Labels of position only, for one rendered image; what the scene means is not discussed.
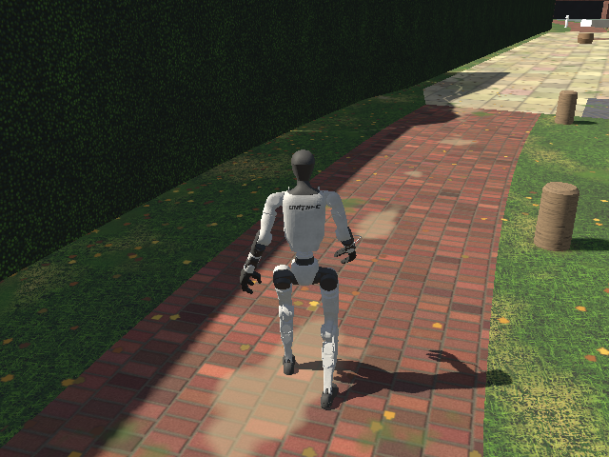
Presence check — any left robot hand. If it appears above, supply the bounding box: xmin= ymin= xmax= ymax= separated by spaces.
xmin=240 ymin=269 xmax=262 ymax=294

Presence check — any right robot hand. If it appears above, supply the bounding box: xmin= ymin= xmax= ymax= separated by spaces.
xmin=334 ymin=248 xmax=357 ymax=264

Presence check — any robot right forearm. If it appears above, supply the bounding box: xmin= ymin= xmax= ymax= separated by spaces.
xmin=341 ymin=227 xmax=356 ymax=253

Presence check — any robot left upper arm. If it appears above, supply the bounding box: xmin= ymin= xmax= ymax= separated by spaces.
xmin=257 ymin=191 xmax=285 ymax=246

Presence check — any robot left forearm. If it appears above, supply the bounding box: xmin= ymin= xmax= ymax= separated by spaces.
xmin=244 ymin=230 xmax=265 ymax=273

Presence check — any robot right thigh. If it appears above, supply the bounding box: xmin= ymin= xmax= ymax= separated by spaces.
xmin=318 ymin=267 xmax=339 ymax=342

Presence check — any left robot foot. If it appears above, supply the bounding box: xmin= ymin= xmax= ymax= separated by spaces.
xmin=283 ymin=354 xmax=295 ymax=375

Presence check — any robot right upper arm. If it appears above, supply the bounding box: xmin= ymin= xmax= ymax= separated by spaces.
xmin=323 ymin=190 xmax=351 ymax=241

